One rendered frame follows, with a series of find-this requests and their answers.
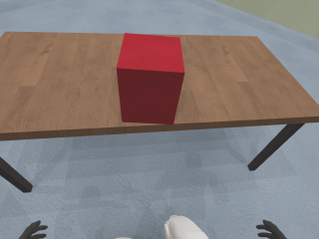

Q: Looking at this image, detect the left robot hand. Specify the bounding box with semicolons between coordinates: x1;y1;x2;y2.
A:
19;220;48;239

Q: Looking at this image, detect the carton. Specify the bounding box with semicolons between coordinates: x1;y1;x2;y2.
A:
116;33;185;124

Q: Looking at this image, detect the right robot hand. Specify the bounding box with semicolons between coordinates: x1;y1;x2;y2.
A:
256;219;287;239

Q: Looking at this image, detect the right robot thigh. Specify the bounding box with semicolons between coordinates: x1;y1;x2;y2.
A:
163;216;209;239

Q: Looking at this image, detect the table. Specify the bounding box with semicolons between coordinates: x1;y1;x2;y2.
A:
0;31;319;193

